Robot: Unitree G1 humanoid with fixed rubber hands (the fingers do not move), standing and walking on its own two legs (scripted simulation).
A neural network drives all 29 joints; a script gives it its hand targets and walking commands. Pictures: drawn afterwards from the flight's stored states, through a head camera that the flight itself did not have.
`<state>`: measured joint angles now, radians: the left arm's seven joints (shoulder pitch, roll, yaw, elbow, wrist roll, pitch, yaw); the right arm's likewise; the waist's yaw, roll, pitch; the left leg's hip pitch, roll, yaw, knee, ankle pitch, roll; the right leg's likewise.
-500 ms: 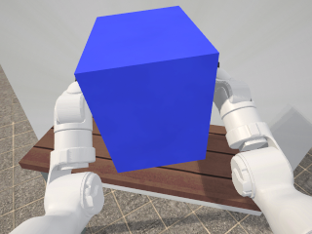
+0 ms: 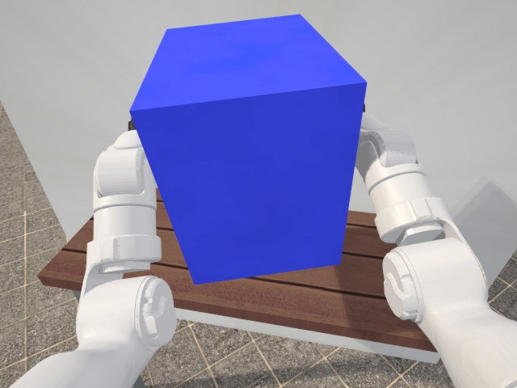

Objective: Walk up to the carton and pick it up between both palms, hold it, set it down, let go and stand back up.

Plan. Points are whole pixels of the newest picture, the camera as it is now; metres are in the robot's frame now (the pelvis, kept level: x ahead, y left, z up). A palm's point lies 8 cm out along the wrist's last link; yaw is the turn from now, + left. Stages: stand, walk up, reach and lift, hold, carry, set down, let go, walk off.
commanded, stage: hold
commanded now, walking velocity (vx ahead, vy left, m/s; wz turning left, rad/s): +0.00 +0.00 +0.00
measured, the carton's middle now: (250, 142) +0.37 -0.01 +0.26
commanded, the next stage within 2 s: none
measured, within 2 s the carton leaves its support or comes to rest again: neither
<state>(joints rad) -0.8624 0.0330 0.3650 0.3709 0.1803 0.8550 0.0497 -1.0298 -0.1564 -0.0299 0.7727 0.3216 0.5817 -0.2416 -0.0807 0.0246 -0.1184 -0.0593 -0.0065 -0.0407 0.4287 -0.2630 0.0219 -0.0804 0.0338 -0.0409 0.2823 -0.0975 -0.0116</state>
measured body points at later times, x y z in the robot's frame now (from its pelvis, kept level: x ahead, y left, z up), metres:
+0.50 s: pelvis +0.00 -0.01 +0.00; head -0.09 +0.00 +0.44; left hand +0.38 +0.15 +0.27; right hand +0.39 -0.16 +0.28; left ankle -0.01 +0.10 -0.75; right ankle +0.04 -0.12 -0.75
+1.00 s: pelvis +0.00 +0.00 +0.00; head -0.09 +0.01 +0.44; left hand +0.38 +0.15 +0.27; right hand +0.39 -0.15 +0.28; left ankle -0.01 +0.10 -0.75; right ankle +0.04 -0.12 -0.75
